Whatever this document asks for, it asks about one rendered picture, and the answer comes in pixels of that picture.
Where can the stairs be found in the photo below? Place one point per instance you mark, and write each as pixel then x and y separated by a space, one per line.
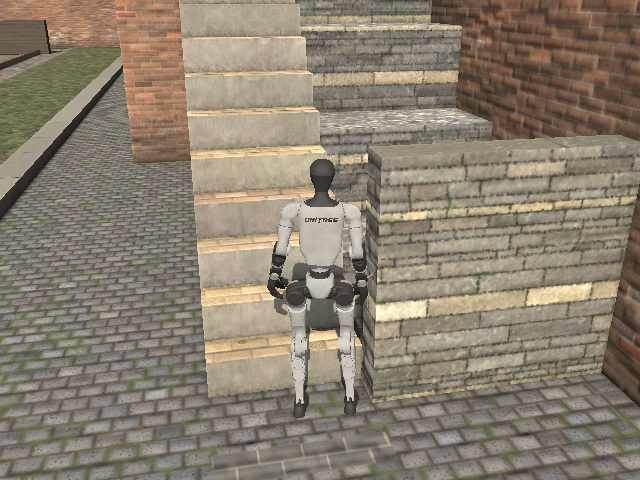
pixel 254 134

